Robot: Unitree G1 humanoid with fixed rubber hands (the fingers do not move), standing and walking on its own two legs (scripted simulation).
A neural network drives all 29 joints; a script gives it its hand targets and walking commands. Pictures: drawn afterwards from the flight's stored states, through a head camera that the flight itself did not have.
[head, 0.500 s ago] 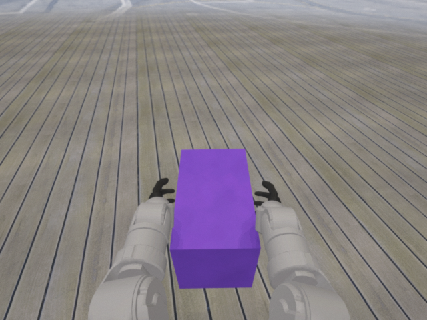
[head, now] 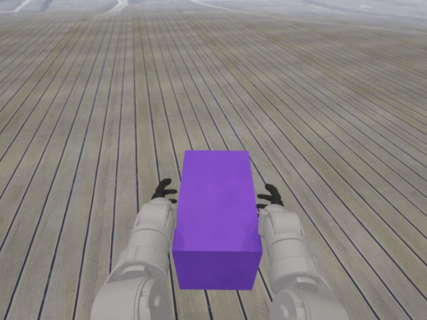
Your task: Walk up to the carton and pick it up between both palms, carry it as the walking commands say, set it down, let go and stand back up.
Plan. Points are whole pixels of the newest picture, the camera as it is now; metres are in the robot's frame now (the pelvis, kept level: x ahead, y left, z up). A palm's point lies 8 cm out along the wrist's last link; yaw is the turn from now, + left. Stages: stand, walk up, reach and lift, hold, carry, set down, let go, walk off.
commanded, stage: reach and lift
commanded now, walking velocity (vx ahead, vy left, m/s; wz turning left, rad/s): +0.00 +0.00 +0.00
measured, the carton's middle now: (216, 215) +0.37 +0.00 -0.01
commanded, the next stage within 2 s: hold in 0.56 s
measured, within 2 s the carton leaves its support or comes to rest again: neither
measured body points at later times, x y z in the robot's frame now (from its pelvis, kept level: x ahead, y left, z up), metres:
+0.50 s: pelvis +0.01 +0.00 +0.00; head -0.09 +0.00 +0.44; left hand +0.32 +0.12 +0.05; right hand +0.32 -0.12 +0.06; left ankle +0.04 +0.12 -0.73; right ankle +0.04 -0.11 -0.73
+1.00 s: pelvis +0.00 +0.01 +0.00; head -0.09 +0.01 +0.44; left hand +0.31 +0.13 +0.05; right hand +0.31 -0.12 +0.05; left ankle +0.04 +0.12 -0.73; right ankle +0.04 -0.11 -0.73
